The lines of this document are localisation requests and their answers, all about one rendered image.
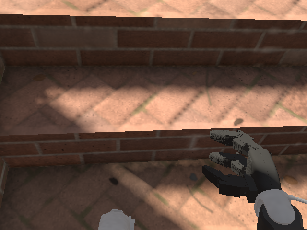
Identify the right robot hand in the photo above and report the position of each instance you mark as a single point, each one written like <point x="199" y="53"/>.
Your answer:
<point x="256" y="174"/>

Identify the robot left shin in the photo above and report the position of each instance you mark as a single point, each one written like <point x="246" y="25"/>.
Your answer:
<point x="113" y="210"/>

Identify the robot left thigh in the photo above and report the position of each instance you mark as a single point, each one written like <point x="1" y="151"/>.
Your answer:
<point x="116" y="221"/>

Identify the right robot forearm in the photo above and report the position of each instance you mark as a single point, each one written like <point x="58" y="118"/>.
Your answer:
<point x="276" y="212"/>

